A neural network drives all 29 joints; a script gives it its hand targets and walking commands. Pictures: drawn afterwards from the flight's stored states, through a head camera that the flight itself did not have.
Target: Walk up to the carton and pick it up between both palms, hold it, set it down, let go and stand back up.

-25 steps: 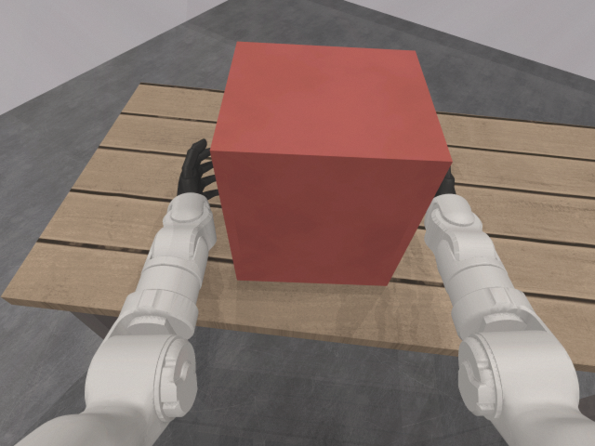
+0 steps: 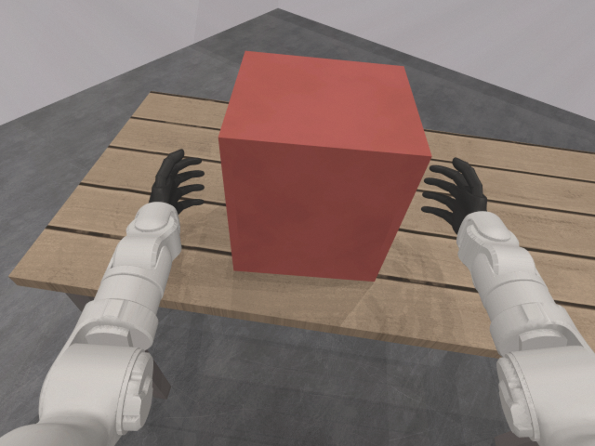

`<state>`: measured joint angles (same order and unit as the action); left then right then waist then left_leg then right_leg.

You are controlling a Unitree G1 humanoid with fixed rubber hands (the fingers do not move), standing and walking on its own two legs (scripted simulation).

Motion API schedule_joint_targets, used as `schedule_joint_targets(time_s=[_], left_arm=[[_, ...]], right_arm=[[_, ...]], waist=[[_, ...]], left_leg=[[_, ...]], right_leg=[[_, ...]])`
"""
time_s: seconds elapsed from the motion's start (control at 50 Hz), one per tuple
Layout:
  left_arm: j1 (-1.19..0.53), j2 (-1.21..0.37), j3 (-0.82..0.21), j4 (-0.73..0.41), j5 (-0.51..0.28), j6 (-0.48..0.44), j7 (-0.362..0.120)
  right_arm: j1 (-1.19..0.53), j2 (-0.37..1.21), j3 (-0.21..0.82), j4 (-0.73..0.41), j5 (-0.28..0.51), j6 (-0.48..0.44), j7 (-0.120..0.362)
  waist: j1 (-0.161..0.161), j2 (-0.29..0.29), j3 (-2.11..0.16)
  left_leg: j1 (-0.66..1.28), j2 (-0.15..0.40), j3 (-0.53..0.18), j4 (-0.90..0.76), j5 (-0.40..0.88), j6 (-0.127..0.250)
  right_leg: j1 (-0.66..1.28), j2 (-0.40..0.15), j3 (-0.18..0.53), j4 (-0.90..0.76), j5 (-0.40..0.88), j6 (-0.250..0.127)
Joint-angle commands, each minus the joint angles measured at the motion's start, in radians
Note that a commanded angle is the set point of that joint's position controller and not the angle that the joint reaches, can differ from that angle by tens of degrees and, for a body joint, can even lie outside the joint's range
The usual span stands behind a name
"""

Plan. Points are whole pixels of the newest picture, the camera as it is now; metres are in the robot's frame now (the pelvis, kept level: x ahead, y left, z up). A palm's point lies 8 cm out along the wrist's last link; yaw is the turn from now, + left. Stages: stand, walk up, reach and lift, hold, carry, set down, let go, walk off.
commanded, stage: set down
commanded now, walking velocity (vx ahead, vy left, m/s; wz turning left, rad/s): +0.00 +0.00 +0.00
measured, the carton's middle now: (314, 173) +0.48 +0.03 +0.11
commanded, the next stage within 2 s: none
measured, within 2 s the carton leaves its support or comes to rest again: neither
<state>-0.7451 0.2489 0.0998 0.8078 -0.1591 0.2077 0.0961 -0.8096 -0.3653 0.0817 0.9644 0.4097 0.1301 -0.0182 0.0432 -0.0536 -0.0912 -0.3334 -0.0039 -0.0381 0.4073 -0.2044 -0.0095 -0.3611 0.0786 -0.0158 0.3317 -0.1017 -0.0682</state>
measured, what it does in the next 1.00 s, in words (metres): stands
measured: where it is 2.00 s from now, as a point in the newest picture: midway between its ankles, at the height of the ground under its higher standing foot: outside the picture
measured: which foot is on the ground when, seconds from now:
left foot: down 0.00-1.00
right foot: down 0.00-1.00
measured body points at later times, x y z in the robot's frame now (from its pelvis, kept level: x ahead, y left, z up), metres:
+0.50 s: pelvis +0.01 +0.02 +0.00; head +0.00 +0.02 +0.45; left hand +0.35 +0.26 +0.11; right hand +0.36 -0.20 +0.10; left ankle -0.01 +0.12 -0.74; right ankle +0.03 -0.07 -0.74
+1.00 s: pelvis +0.02 +0.03 +0.01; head +0.01 +0.03 +0.46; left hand +0.27 +0.25 +0.11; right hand +0.28 -0.21 +0.09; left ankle -0.01 +0.12 -0.74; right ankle +0.03 -0.07 -0.74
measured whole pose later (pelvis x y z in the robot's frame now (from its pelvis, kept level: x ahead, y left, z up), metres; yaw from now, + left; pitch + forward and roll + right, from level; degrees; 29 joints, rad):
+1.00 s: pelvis +0.02 +0.03 +0.01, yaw -1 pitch -2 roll -1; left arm 0.14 0.13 0.14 -0.38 -0.11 0.56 0.10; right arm 0.13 -0.44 -0.02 -0.07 0.42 0.20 0.01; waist 0.02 0.02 0.01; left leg -0.05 -0.03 -0.01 0.31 -0.22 0.03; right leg -0.10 0.05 0.02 0.26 -0.12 -0.04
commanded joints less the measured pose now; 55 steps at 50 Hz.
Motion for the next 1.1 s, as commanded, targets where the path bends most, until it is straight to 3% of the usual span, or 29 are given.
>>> schedule_joint_targets(time_s=[0.0,0.04,0.14,0.16,0.2,0.22,0.24,0.32,0.36,0.38,0.4,0.44,0.46,0.52,0.56,0.6,0.66,0.68,0.7,0.72,0.76,0.84,0.88,0.9,0.92,0.98,1.02,1.04,1.08], left_arm=[[-0.41,0.178,0.039,-0.407,0.003,-0.014,0.02],[-0.287,0.167,0.039,-0.465,-0.006,0.013,0.018],[-0.308,0.168,0.06,-0.42,-0.041,0.052,0.0],[-0.217,0.145,0.053,-0.48,-0.04,0.062,0.003],[-0.155,0.143,0.068,-0.556,-0.041,0.084,-0.005],[-0.005,0.116,0.069,-0.638,-0.033,0.104,-0.013],[-0.123,0.149,0.085,-0.566,-0.033,0.122,-0.022],[0.047,0.111,0.129,-0.634,0.005,0.219,-0.046],[0.068,0.091,0.135,-0.721,0.013,0.243,-0.044],[0.196,0.083,0.139,-0.785,0.016,0.262,-0.044],[0.098,0.086,0.121,-0.785,0.003,0.263,-0.047],[0.21,0.061,0.109,-0.929,0.015,0.267,-0.031],[0.112,0.077,0.1,-0.895,0.014,0.272,-0.03],[0.179,0.056,0.088,-0.98,0.02,0.276,-0.011],[0.192,0.045,0.068,-1.045,0.026,0.285,0.002],[0.357,0.014,0.055,-1.189,0.045,0.298,0.013],[0.34,0.011,0.047,-1.235,0.045,0.305,0.025],[0.461,-0.008,0.042,-1.29,0.054,0.316,0.03],[0.455,-0.01,0.041,-1.252,0.062,0.322,0.025],[0.604,-0.038,0.038,-1.359,0.072,0.323,0.029],[0.554,-0.029,0.043,-1.339,0.071,0.325,0.024],[0.721,-0.049,0.058,-1.369,0.065,0.335,0.011],[0.713,-0.039,0.078,-1.363,0.051,0.318,0.005],[0.86,-0.057,0.066,-1.394,0.047,0.312,0.0],[0.759,-0.032,0.064,-1.363,0.026,0.306,-0.005],[0.84,-0.034,0.043,-1.368,0.004,0.278,-0.015],[0.793,-0.012,0.045,-1.345,-0.006,0.258,-0.01],[0.883,-0.019,0.028,-1.348,-0.012,0.251,-0.012],[0.736,0.033,0.041,-1.335,-0.02,0.24,-0.004]], right_arm=[[-0.366,-0.177,-0.079,-0.318,0.011,-0.049,0.024],[-0.262,-0.186,-0.083,-0.388,0.0,-0.042,0.028],[-0.271,-0.157,-0.098,-0.484,-0.023,0.002,0.028],[-0.18,-0.168,-0.11,-0.5,-0.027,0.004,0.03],[-0.135,-0.177,-0.114,-0.578,-0.025,0.011,0.026],[0.002,-0.179,-0.096,-0.625,-0.008,0.012,0.02],[-0.09,-0.191,-0.108,-0.597,-0.016,0.027,0.014],[0.061,-0.198,-0.094,-0.661,-0.009,0.069,0.005],[0.086,-0.194,-0.111,-0.729,-0.01,0.073,-0.002],[0.195,-0.2,-0.113,-0.778,-0.004,0.07,-0.001],[0.117,-0.203,-0.139,-0.784,-0.012,0.073,0.0],[0.236,-0.201,-0.135,-0.846,0.001,0.063,0.011],[0.162,-0.199,-0.148,-0.831,-0.004,0.071,0.014],[0.23,-0.194,-0.157,-0.885,-0.003,0.071,0.033],[0.257,-0.192,-0.156,-0.912,0.004,0.075,0.042],[0.423,-0.218,-0.158,-0.958,0.035,0.063,0.053],[0.41,-0.223,-0.173,-0.97,0.026,0.054,0.063],[0.514,-0.237,-0.177,-1.011,0.036,0.044,0.068],[0.513,-0.235,-0.179,-0.986,0.026,0.047,0.067],[0.642,-0.25,-0.181,-1.06,0.038,0.031,0.065],[0.589,-0.254,-0.195,-1.071,0.024,0.03,0.059],[0.743,-0.271,-0.203,-1.169,0.012,0.019,0.036],[0.739,-0.256,-0.19,-1.217,0.01,0.02,0.024],[0.868,-0.258,-0.177,-1.245,0.016,0.016,0.027],[0.776,-0.252,-0.189,-1.253,0.005,0.026,0.022],[0.863,-0.223,-0.173,-1.3,0.002,0.042,0.027],[0.841,-0.201,-0.185,-1.322,-0.004,0.056,0.034],[0.928,-0.186,-0.184,-1.332,-0.008,0.06,0.04],[0.824,-0.163,-0.201,-1.349,-0.025,0.078,0.04]], waist=[[0.003,0.127,-0.522],[-0.007,0.097,-0.494],[-0.003,0.04,-0.411],[-0.023,0.019,-0.411],[-0.022,-0.004,-0.429],[-0.027,-0.018,-0.426],[-0.031,-0.024,-0.386],[-0.033,-0.055,-0.256],[-0.033,-0.044,-0.235],[-0.034,-0.064,-0.206],[-0.042,-0.052,-0.197],[-0.039,-0.025,-0.192],[-0.044,0.002,-0.172],[-0.028,0.042,-0.159],[-0.032,0.083,-0.184],[-0.037,0.127,-0.206],[-0.035,0.153,-0.223],[-0.041,0.154,-0.235],[-0.046,0.16,-0.201],[-0.049,0.131,-0.229],[-0.047,0.117,-0.221],[-0.04,0.02,-0.157],[-0.018,-0.022,-0.124],[-0.018,-0.043,-0.098],[-0.022,-0.043,-0.091],[-0.009,-0.053,-0.032],[0.015,-0.031,-0.003],[0.006,-0.031,0.024],[0.024,0.012,0.017]], left_leg=[[-0.083,-0.012,0.021,-0.05,0.193,-0.031],[-0.063,-0.012,0.011,-0.053,0.203,-0.023],[-0.139,-0.02,0.016,-0.071,0.062,-0.004],[-0.097,-0.021,0.01,-0.077,0.094,0.001],[-0.067,-0.019,0.006,-0.08,0.131,0.002],[-0.012,-0.018,0.003,-0.079,0.21,0.0],[-0.052,-0.025,0.008,-0.092,0.141,0.004],[0.001,-0.027,0.014,-0.119,0.157,0.014],[0.014,-0.022,0.016,-0.126,0.153,0.013],[0.068,-0.021,0.018,-0.123,0.191,0.011],[0.046,-0.016,0.016,-0.127,0.154,0.01],[0.111,-0.007,0.011,-0.124,0.217,0.004],[0.087,-0.006,0.011,-0.127,0.175,0.001],[0.112,0.004,0.007,-0.135,0.181,-0.002],[0.126,0.011,-0.001,-0.137,0.201,-0.01],[0.203,0.018,-0.006,-0.122,0.316,-0.026],[0.206,0.019,0.0,-0.115,0.317,-0.029],[0.256,0.022,-0.007,-0.108,0.373,-0.033],[0.241,0.019,0.0,-0.108,0.357,-0.033],[0.284,0.024,-0.008,-0.1,0.447,-0.036],[0.26,0.019,0.004,-0.097,0.428,-0.032],[0.245,0.012,0.016,-0.104,0.457,-0.024],[0.227,0.004,0.034,-0.11,0.411,-0.015],[0.256,0.009,0.023,-0.121,0.446,-0.012],[0.227,0.008,0.026,-0.12,0.405,-0.01],[0.243,0.016,0.028,-0.151,0.338,-0.002],[0.221,0.023,0.034,-0.172,0.243,0.004],[0.23,0.027,0.022,-0.181,0.226,0.006],[0.171,0.024,0.032,-0.194,0.1,0.011]], right_leg=[[0.499,-0.087,0.105,0.05,0.145,0.05],[0.535,-0.09,0.114,0.051,0.166,0.053],[0.512,-0.125,0.159,0.033,-0.005,0.072],[0.523,-0.117,0.147,0.029,0.025,0.068],[0.546,-0.11,0.14,0.036,0.095,0.073],[0.592,-0.11,0.137,0.036,0.209,0.075],[0.55,-0.105,0.126,0.042,0.181,0.079],[0.529,-0.102,0.11,0.013,0.209,0.075],[0.52,-0.1,0.101,0.009,0.204,0.066],[0.518,-0.089,0.085,0.0,0.246,0.063],[0.479,-0.088,0.084,0.0,0.206,0.061],[0.473,-0.076,0.069,-0.004,0.221,0.049],[0.428,-0.076,0.069,-0.006,0.152,0.04],[0.402,-0.072,0.067,-0.022,0.095,0.019],[0.398,-0.07,0.059,-0.013,0.102,0.011],[0.433,-0.057,0.039,-0.013,0.202,-0.001],[0.403,-0.052,0.034,-0.012,0.185,-0.004],[0.435,-0.043,0.025,-0.012,0.246,-0.011],[0.412,-0.05,0.032,-0.021,0.227,-0.01],[0.468,-0.036,0.019,-0.008,0.329,-0.01],[0.45,-0.04,0.025,-0.014,0.304,-0.008],[0.505,-0.046,0.035,-0.008,0.425,0.003],[0.484,-0.06,0.051,-0.014,0.419,0.014],[0.513,-0.06,0.045,-0.021,0.466,0.013],[0.476,-0.07,0.057,-0.023,0.433,0.016],[0.433,-0.082,0.063,-0.052,0.32,0.007],[0.368,-0.087,0.073,-0.069,0.145,-0.001],[0.375,-0.094,0.085,-0.084,0.107,-0.004],[0.321,-0.114,0.121,-0.094,-0.076,-0.008]])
